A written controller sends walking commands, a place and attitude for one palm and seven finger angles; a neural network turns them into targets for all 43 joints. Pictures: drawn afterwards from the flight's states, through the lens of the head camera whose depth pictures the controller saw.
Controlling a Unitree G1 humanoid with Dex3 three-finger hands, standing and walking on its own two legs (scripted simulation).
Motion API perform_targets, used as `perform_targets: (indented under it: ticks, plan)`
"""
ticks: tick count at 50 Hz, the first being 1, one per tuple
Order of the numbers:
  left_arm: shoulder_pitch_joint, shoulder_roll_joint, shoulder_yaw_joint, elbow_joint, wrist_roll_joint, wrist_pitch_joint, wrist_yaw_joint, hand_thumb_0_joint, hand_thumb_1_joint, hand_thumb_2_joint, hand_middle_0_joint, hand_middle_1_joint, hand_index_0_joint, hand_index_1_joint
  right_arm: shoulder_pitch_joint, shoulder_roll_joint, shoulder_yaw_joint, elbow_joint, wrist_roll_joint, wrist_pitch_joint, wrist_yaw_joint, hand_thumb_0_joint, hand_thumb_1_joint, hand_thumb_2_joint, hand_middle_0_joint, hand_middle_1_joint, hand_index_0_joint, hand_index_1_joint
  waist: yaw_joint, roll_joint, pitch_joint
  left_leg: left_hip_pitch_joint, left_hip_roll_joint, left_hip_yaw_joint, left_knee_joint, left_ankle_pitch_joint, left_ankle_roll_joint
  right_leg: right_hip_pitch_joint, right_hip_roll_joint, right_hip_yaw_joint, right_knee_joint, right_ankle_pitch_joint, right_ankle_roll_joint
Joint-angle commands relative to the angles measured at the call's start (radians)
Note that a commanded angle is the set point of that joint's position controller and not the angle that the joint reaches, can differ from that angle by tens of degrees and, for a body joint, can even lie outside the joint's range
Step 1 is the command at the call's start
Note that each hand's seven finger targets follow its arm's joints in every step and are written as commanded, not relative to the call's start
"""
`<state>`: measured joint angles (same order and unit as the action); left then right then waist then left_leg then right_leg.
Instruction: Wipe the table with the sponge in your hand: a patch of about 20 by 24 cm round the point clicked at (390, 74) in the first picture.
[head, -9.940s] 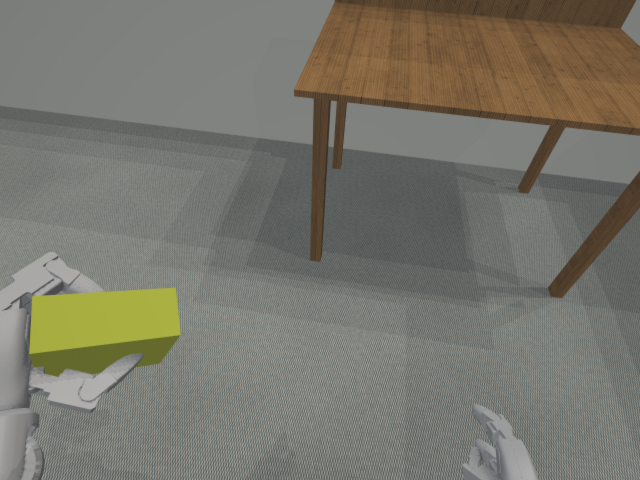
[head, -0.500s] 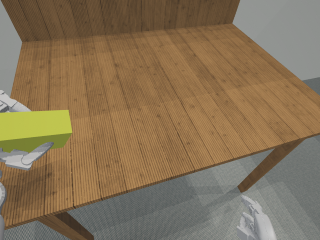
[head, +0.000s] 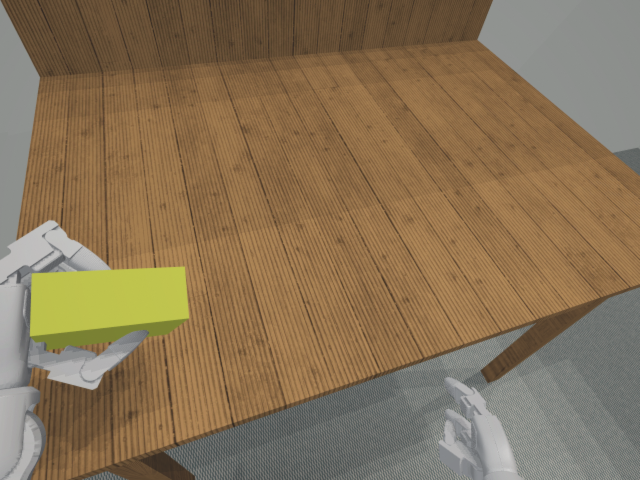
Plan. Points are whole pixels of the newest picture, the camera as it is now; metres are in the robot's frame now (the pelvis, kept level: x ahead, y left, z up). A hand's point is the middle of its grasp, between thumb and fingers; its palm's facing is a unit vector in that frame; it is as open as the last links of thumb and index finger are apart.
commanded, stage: come to a stop and stand still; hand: left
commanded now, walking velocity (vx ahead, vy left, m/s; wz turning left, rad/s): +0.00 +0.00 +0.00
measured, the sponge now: (133, 307) +0.23 +0.21 +0.14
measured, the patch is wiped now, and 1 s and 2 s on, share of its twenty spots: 0.00 0.00 0.00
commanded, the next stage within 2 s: look again from close up in 0.04 s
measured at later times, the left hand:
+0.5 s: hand (96, 321) +0.21 +0.23 +0.15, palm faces +0.37 -0.84 -0.39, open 9.1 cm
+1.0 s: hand (140, 325) +0.21 +0.19 +0.16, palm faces +0.33 -0.85 -0.42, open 9.1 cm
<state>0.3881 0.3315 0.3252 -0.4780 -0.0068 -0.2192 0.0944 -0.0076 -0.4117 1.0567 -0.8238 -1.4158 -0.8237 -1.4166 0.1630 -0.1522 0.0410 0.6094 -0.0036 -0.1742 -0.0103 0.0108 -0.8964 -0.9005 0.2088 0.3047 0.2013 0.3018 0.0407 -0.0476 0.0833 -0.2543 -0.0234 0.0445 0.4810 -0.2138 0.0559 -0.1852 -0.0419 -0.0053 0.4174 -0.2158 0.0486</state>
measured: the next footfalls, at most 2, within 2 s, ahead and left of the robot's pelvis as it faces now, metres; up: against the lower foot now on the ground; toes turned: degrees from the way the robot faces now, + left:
none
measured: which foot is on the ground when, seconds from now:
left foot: down 0.00-1.00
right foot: down 0.00-1.00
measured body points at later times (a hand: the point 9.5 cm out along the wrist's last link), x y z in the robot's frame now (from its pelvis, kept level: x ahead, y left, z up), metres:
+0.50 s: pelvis -0.01 -0.02 +0.00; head +0.02 +0.00 +0.45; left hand +0.19 +0.27 +0.17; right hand +0.17 -0.24 -0.07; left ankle +0.03 +0.08 -0.74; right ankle +0.00 -0.16 -0.74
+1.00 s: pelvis -0.01 -0.05 +0.00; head +0.04 -0.03 +0.45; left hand +0.18 +0.23 +0.18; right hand +0.18 -0.27 -0.07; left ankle +0.03 +0.08 -0.74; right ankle +0.00 -0.16 -0.74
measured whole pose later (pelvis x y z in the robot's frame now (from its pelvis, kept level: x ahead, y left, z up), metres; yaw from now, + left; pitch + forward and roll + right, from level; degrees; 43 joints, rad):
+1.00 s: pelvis -0.01 -0.05 +0.00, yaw +0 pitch +0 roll -1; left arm 0.44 0.38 0.37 -0.55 -0.05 -0.20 0.08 -0.01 -0.42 1.06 -0.83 -1.42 -0.83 -1.42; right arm 0.16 -0.17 0.01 0.54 0.01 -0.13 -0.03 0.01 -0.90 -0.90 0.21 0.30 0.20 0.30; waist 0.03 -0.02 0.11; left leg -0.30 0.05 0.01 0.48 -0.19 -0.02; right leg -0.24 0.04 -0.04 0.43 -0.20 -0.02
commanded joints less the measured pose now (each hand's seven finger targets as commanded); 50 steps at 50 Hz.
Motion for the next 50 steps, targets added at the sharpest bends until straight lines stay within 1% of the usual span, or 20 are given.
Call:
perform_targets:
  ticks: [1, 3, 4, 8, 9, 13, 14, 18, 19, 23, 24, 28, 29, 33, 34, 38, 39, 43, 44, 50]
  plan:
    - [-0.064, 0.220, 0.162, -0.261, -0.025, -0.062, 0.030, 0.000, 0.100, 1.300, -1.200, -1.600, -1.200, -1.600, -0.055, -0.157, -0.070, -0.174, 0.013, -0.028, -0.022, 0.000, -0.900, -0.900, 0.200, 0.300, 0.200, 0.300, -0.018, 0.139, -0.206, 0.052, 0.123, -0.108, -0.108, 0.212, -0.059, 0.098, -0.015, 0.010, -0.019, 0.190, -0.059]
    - [-0.047, 0.263, 0.216, -0.269, -0.026, -0.061, 0.036, 0.000, 0.100, 1.300, -1.200, -1.600, -1.200, -1.600, -0.072, -0.153, -0.066, -0.180, 0.016, -0.019, -0.027, 0.000, -0.900, -0.900, 0.200, 0.300, 0.200, 0.300, -0.015, 0.146, -0.208, 0.050, 0.121, -0.103, -0.122, 0.171, -0.060, 0.096, -0.007, 0.005, -0.018, 0.167, -0.058]
    - [-0.028, 0.199, 0.160, -0.247, -0.034, -0.064, 0.026, 0.000, 0.100, 1.300, -1.200, -1.600, -1.200, -1.600, -0.060, -0.148, -0.063, -0.184, 0.013, -0.008, -0.028, 0.000, -0.900, -0.900, 0.200, 0.300, 0.200, 0.300, -0.017, 0.160, -0.193, 0.037, 0.122, -0.104, -0.130, 0.142, -0.053, 0.094, -0.007, -0.007, -0.029, 0.154, -0.059]
    - [-0.017, 0.202, 0.160, -0.258, -0.032, -0.057, 0.030, 0.000, 0.100, 1.300, -1.200, -1.600, -1.200, -1.600, -0.066, -0.155, -0.068, -0.189, 0.020, -0.012, -0.030, 0.000, -0.900, -0.900, 0.200, 0.300, 0.200, 0.300, -0.019, 0.173, -0.201, 0.053, 0.120, -0.091, -0.125, 0.115, -0.052, 0.090, -0.010, 0.009, -0.036, 0.164, -0.060]
    - [0.001, 0.165, 0.123, -0.218, -0.036, -0.055, 0.025, 0.000, 0.100, 1.300, -1.200, -1.600, -1.200, -1.600, -0.048, -0.159, -0.066, -0.187, 0.014, -0.005, -0.031, 0.000, -0.900, -0.900, 0.200, 0.300, 0.200, 0.300, -0.021, 0.163, -0.190, 0.040, 0.121, -0.097, -0.131, 0.093, -0.046, 0.089, -0.010, -0.002, -0.051, 0.156, -0.058]
    - [-0.017, 0.182, 0.128, -0.204, -0.026, -0.038, 0.034, 0.000, 0.100, 1.300, -1.200, -1.600, -1.200, -1.600, -0.064, -0.169, -0.072, -0.187, 0.023, -0.008, -0.034, 0.000, -0.900, -0.900, 0.200, 0.300, 0.200, 0.300, -0.021, 0.116, -0.177, 0.042, 0.118, -0.095, -0.134, 0.051, -0.046, 0.075, -0.011, 0.017, -0.065, 0.141, -0.055]
    - [-0.010, 0.140, 0.090, -0.162, -0.030, -0.036, 0.028, 0.000, 0.100, 1.300, -1.200, -1.600, -1.200, -1.600, -0.045, -0.169, -0.070, -0.182, 0.017, 0.001, -0.035, 0.000, -0.900, -0.900, 0.200, 0.300, 0.200, 0.300, -0.024, 0.095, -0.168, 0.032, 0.115, -0.100, -0.135, 0.029, -0.041, 0.068, -0.011, 0.007, -0.080, 0.125, -0.055]
    - [-0.072, 0.216, 0.146, -0.228, -0.020, -0.035, 0.041, 0.000, 0.100, 1.300, -1.200, -1.600, -1.200, -1.600, -0.076, -0.177, -0.077, -0.185, 0.023, -0.002, -0.042, 0.000, -0.900, -0.900, 0.200, 0.300, 0.200, 0.300, -0.022, 0.102, -0.176, 0.043, 0.106, -0.100, -0.128, 0.026, -0.040, 0.066, -0.016, 0.032, -0.079, 0.122, -0.058]
    - [-0.050, 0.169, 0.106, -0.192, -0.028, -0.037, 0.035, 0.000, 0.100, 1.300, -1.200, -1.600, -1.200, -1.600, -0.063, -0.167, -0.069, -0.184, 0.017, 0.004, -0.044, 0.000, -0.900, -0.900, 0.200, 0.300, 0.200, 0.300, -0.023, 0.104, -0.172, 0.034, 0.103, -0.101, -0.131, 0.016, -0.034, 0.071, -0.019, 0.016, -0.089, 0.112, -0.057]
    - [-0.054, 0.232, 0.162, -0.247, -0.022, -0.038, 0.044, 0.000, 0.100, 1.300, -1.200, -1.600, -1.200, -1.600, -0.081, -0.171, -0.076, -0.188, 0.023, -0.005, -0.044, 0.000, -0.900, -0.900, 0.200, 0.300, 0.200, 0.300, -0.020, 0.111, -0.170, 0.034, 0.102, -0.097, -0.121, -0.014, -0.036, 0.058, -0.023, 0.038, -0.089, 0.087, -0.061]
    - [-0.032, 0.181, 0.120, -0.225, -0.030, -0.042, 0.037, 0.000, 0.100, 1.300, -1.200, -1.600, -1.200, -1.600, -0.063, -0.166, -0.070, -0.185, 0.017, 0.001, -0.043, 0.000, -0.900, -0.900, 0.200, 0.300, 0.200, 0.300, -0.022, 0.109, -0.173, 0.027, 0.097, -0.105, -0.127, -0.012, -0.032, 0.069, -0.020, 0.022, -0.091, 0.082, -0.063]
    - [0.015, 0.228, 0.176, -0.230, -0.029, -0.039, 0.043, 0.000, 0.100, 1.300, -1.200, -1.600, -1.200, -1.600, -0.070, -0.171, -0.078, -0.185, 0.022, -0.007, -0.042, 0.000, -0.900, -0.900, 0.200, 0.300, 0.200, 0.300, -0.020, 0.114, -0.181, 0.027, 0.102, -0.101, -0.123, -0.002, -0.037, 0.073, -0.020, 0.034, -0.082, 0.092, -0.063]
    - [0.028, 0.180, 0.134, -0.202, -0.038, -0.040, 0.034, 0.000, 0.100, 1.300, -1.200, -1.600, -1.200, -1.600, -0.053, -0.164, -0.071, -0.182, 0.018, 0.001, -0.040, 0.000, -0.900, -0.900, 0.200, 0.300, 0.200, 0.300, -0.024, 0.107, -0.174, 0.023, 0.102, -0.106, -0.134, 0.001, -0.035, 0.068, -0.013, 0.016, -0.090, 0.083, -0.060]
    - [0.024, 0.218, 0.172, -0.206, -0.042, -0.031, 0.034, 0.000, 0.100, 1.300, -1.200, -1.600, -1.200, -1.600, -0.069, -0.165, -0.077, -0.188, 0.028, -0.003, -0.041, 0.000, -0.900, -0.900, 0.200, 0.300, 0.200, 0.300, -0.024, 0.108, -0.163, 0.034, 0.131, -0.114, -0.161, 0.042, -0.047, 0.058, 0.004, 0.009, -0.062, 0.091, -0.048]
    - [0.024, 0.172, 0.130, -0.177, -0.049, -0.030, 0.024, 0.000, 0.100, 1.300, -1.200, -1.600, -1.200, -1.600, -0.052, -0.162, -0.073, -0.187, 0.022, 0.005, -0.040, 0.000, -0.900, -0.900, 0.200, 0.300, 0.200, 0.300, -0.026, 0.103, -0.152, 0.019, 0.136, -0.122, -0.178, 0.020, -0.043, 0.058, 0.014, -0.005, -0.069, 0.075, -0.045]
    - [-0.023, 0.213, 0.159, -0.233, -0.042, -0.030, 0.026, 0.000, 0.100, 1.300, -1.200, -1.600, -1.200, -1.600, -0.070, -0.163, -0.082, -0.195, 0.031, -0.004, -0.036, 0.000, -0.900, -0.900, 0.200, 0.300, 0.200, 0.300, -0.024, 0.136, -0.160, 0.021, 0.161, -0.117, -0.182, 0.016, -0.043, 0.059, 0.018, -0.001, -0.029, 0.068, -0.044]
    - [-0.015, 0.174, 0.123, -0.212, -0.050, -0.030, 0.018, 0.000, 0.100, 1.300, -1.200, -1.600, -1.200, -1.600, -0.054, -0.161, -0.078, -0.195, 0.023, 0.003, -0.035, 0.000, -0.900, -0.900, 0.200, 0.300, 0.200, 0.300, -0.024, 0.149, -0.160, 0.005, 0.163, -0.122, -0.187, 0.003, -0.037, 0.064, 0.022, -0.009, -0.036, 0.065, -0.043]
    - [-0.023, 0.228, 0.168, -0.278, -0.047, -0.032, 0.025, 0.000, 0.100, 1.300, -1.200, -1.600, -1.200, -1.600, -0.072, -0.157, -0.085, -0.208, 0.030, -0.011, -0.028, 0.000, -0.900, -0.900, 0.200, 0.300, 0.200, 0.300, -0.019, 0.141, -0.172, 0.026, 0.170, -0.100, -0.136, 0.039, -0.038, 0.041, 0.008, 0.013, -0.032, 0.103, -0.046]
    - [-0.013, 0.183, 0.128, -0.264, -0.056, -0.035, 0.015, 0.000, 0.100, 1.300, -1.200, -1.600, -1.200, -1.600, -0.051, -0.155, -0.079, -0.208, 0.022, -0.003, -0.026, 0.000, -0.900, -0.900, 0.200, 0.300, 0.200, 0.300, -0.020, 0.139, -0.168, 0.006, 0.167, -0.109, -0.138, 0.046, -0.036, 0.047, 0.014, 0.003, -0.039, 0.106, -0.045]
    - [0.027, 0.230, 0.187, -0.322, -0.065, -0.060, 0.001, 0.000, 0.100, 1.300, -1.200, -1.600, -1.200, -1.600, -0.040, -0.157, -0.101, -0.228, 0.012, -0.005, -0.027, 0.000, -0.900, -0.900, 0.200, 0.300, 0.200, 0.300, -0.015, 0.142, -0.195, 0.008, 0.202, -0.096, -0.029, 0.243, -0.034, 0.010, -0.009, 0.027, 0.006, 0.236, -0.058]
